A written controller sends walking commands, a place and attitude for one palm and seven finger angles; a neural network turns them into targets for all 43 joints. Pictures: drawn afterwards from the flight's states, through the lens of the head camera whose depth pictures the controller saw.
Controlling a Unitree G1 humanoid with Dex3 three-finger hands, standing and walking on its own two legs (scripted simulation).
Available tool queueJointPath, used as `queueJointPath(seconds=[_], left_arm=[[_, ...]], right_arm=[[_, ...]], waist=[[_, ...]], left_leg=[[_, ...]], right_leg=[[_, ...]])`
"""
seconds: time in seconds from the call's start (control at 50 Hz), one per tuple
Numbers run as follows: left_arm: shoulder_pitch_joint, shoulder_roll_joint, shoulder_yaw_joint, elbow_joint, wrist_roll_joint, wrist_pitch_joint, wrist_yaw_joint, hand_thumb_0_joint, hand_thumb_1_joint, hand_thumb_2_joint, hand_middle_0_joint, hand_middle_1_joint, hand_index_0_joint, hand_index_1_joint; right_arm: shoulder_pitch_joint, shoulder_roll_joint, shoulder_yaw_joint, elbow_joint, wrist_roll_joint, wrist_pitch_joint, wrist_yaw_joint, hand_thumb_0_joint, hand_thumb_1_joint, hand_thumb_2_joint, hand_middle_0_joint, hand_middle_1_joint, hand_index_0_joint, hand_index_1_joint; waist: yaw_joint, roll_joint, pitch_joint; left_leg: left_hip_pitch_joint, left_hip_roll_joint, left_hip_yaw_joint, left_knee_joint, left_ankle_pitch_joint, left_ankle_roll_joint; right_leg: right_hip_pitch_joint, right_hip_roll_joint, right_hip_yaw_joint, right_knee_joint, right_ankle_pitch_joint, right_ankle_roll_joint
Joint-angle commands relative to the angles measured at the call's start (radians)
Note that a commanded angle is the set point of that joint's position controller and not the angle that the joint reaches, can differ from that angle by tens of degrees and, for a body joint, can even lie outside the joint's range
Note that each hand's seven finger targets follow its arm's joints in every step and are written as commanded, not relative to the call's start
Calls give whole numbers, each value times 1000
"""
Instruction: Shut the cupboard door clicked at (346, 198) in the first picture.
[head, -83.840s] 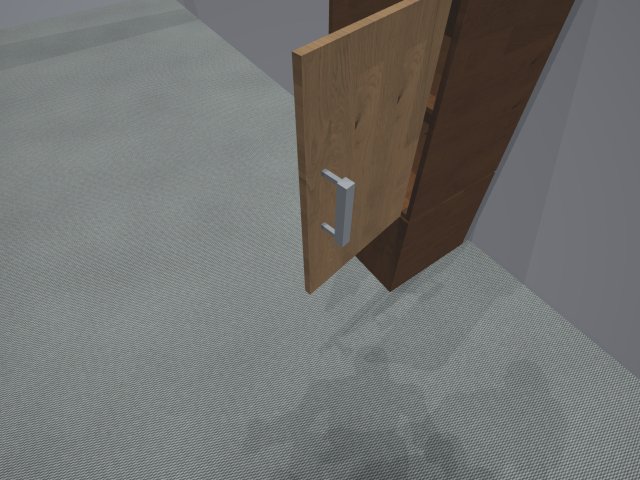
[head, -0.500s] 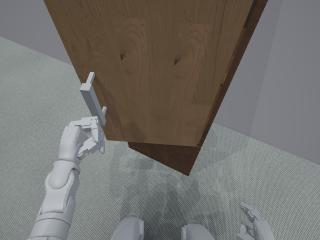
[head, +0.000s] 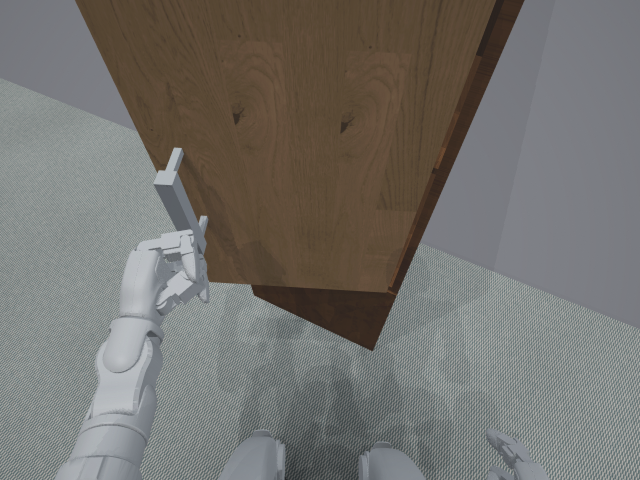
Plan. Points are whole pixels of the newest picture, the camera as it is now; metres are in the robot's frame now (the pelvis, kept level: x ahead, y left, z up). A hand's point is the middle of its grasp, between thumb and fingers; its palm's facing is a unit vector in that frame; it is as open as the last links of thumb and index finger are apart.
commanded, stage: bring the fist close to the handle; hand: left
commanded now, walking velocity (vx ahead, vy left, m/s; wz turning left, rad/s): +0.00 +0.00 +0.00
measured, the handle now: (187, 205) +0.46 +0.20 +0.04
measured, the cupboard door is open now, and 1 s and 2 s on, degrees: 23 11 0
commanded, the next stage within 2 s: push the door shut along its arc in 0.02 s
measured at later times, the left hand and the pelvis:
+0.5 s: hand (214, 248) +0.39 +0.15 +0.05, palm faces -0.15 -0.99 -0.05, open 3.1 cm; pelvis -0.01 +0.00 -0.01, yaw +0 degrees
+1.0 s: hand (229, 209) +0.45 +0.14 +0.04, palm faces -0.28 -0.96 -0.02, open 3.1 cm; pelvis -0.02 +0.01 -0.02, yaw +0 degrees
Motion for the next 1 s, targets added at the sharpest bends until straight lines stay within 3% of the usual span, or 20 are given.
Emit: queueJointPath(seconds=[0.0,0.04,0.06,0.1,0.16,0.2,0.28,0.34,0.42,0.52,0.56,0.6,0.62,0.66,0.72,0.76,0.84,0.92,0.96,0.98], left_arm=[[-281,138,29,-219,1,-100,-1,0,900,900,-1300,-1500,-1300,-1500],[-255,119,2,-223,0,-87,-13,0,900,900,-1300,-1500,-1300,-1500],[-227,127,16,-206,-3,-74,-18,0,900,900,-1300,-1500,-1300,-1500],[-210,129,24,-191,-11,-51,-22,0,900,900,-1300,-1500,-1300,-1500],[-308,174,54,-154,-12,-37,-28,0,900,900,-1300,-1500,-1300,-1500],[-406,184,57,-143,-5,-53,-30,0,900,900,-1300,-1500,-1300,-1500],[-495,181,40,-137,-8,-93,-53,0,900,900,-1300,-1500,-1300,-1500],[-518,178,23,-65,-6,-83,-87,0,900,900,-1300,-1500,-1300,-1500],[-562,247,73,80,-3,-23,-126,0,900,900,-1300,-1500,-1300,-1500],[-678,267,99,86,-23,-22,-149,0,900,900,-1300,-1500,-1300,-1500],[-702,267,94,102,-22,-36,-163,0,900,900,-1300,-1500,-1300,-1500],[-750,247,69,138,-17,-42,-174,0,900,900,-1300,-1500,-1300,-1500],[-761,268,86,156,-13,-45,-177,0,900,900,-1300,-1500,-1300,-1500],[-816,266,71,169,-6,-55,-187,0,900,900,-1300,-1500,-1300,-1500],[-898,252,46,244,2,-49,-201,0,900,900,-1300,-1500,-1300,-1500],[-934,291,72,281,6,-53,-209,0,900,900,-1300,-1500,-1300,-1500],[-1036,268,42,330,11,-45,-224,0,900,900,-1300,-1500,-1300,-1500],[-1055,305,67,363,14,-32,-244,0,900,900,-1300,-1500,-1300,-1500],[-1074,353,106,363,14,-35,-248,0,900,900,-1300,-1500,-1300,-1500],[-1066,351,105,377,18,-31,-249,0,900,900,-1300,-1500,-1300,-1500]], right_arm=[[-5,-135,-57,-111,4,-48,-13,0,-900,-900,200,300,200,300],[1,-139,-59,-119,6,-49,-11,0,-900,-900,200,300,200,300],[-4,-138,-59,-118,7,-46,-9,0,-900,-900,200,300,200,300],[-9,-136,-58,-126,10,-38,-9,0,-900,-900,200,300,200,300],[-13,-137,-49,-123,13,-29,-20,0,-900,-900,200,300,200,300],[-15,-133,-46,-114,13,-31,-25,0,-900,-900,200,300,200,300],[-12,-136,-45,-98,11,-48,-29,0,-900,-900,200,300,200,300],[8,-145,-48,-86,12,-53,-29,0,-900,-900,200,300,200,300],[25,-153,-43,-77,18,-30,-26,0,-900,-900,200,300,200,300],[42,-152,-43,-83,19,-19,-24,0,-900,-900,200,300,200,300],[54,-154,-47,-75,19,-21,-24,0,-900,-900,200,300,200,300],[67,-154,-47,-63,19,-18,-21,0,-900,-900,200,300,200,300],[75,-160,-50,-57,19,-17,-20,0,-900,-900,200,300,200,300],[81,-164,-52,-46,19,-16,-21,0,-900,-900,200,300,200,300],[94,-167,-52,-29,21,-13,-20,0,-900,-900,200,300,200,300],[104,-175,-51,-20,20,-13,-22,0,-900,-900,200,300,200,300],[129,-180,-52,-4,18,-16,-22,0,-900,-900,200,300,200,300],[139,-186,-52,-1,16,-13,-18,0,-900,-900,200,300,200,300],[148,-192,-50,-2,15,-10,-16,0,-900,-900,200,300,200,300],[146,-189,-49,-4,13,-8,-14,0,-900,-900,200,300,200,300]], waist=[[-12,24,-338],[-15,40,-364],[-3,37,-358],[-1,1,-336],[-25,-49,-284],[-34,-34,-270],[-36,34,-342],[-46,32,-363],[-47,-13,-321],[-49,-4,-376],[-56,2,-405],[-72,2,-381],[-72,-4,-382],[-83,23,-403],[-109,15,-366],[-105,28,-385],[-137,52,-402],[-135,57,-454],[-130,64,-486],[-126,80,-475]], left_leg=[[275,-19,-63,-129,246,-6],[303,-19,-69,-128,269,-5],[293,-19,-63,-133,259,-8],[263,-22,-56,-143,224,-6],[193,-28,-49,-134,175,3],[189,-25,-54,-128,154,2],[249,-23,-68,-114,179,-3],[254,-22,-74,-101,198,0],[168,-24,-64,-100,169,2],[176,-27,-62,-88,198,6],[192,-23,-69,-78,222,5],[187,-22,-72,-75,209,7],[190,-20,-75,-74,206,6],[217,-20,-82,-67,212,7],[197,-18,-88,-65,162,9],[199,-19,-94,-59,166,9],[234,-17,-114,-50,181,12],[230,-15,-111,-35,208,11],[240,-12,-116,-28,235,10],[239,-13,-116,-28,242,9]], right_leg=[[105,16,38,-135,286,-4],[99,19,33,-131,297,-6],[110,16,36,-138,295,-4],[130,15,39,-156,274,0],[139,10,60,-173,241,7],[113,9,61,-166,215,5],[85,11,57,-144,227,-4],[69,15,55,-134,240,-5],[95,7,70,-146,232,0],[120,7,76,-140,263,-1],[102,10,70,-121,284,-2],[75,12,68,-125,268,-2],[65,13,65,-123,259,-3],[29,14,62,-115,253,-5],[-18,18,60,-126,193,-4],[-26,19,59,-119,187,-9],[-92,24,40,-103,179,-15],[-78,24,43,-93,200,-15],[-83,26,42,-80,215,-16],[-82,27,39,-79,218,-18]])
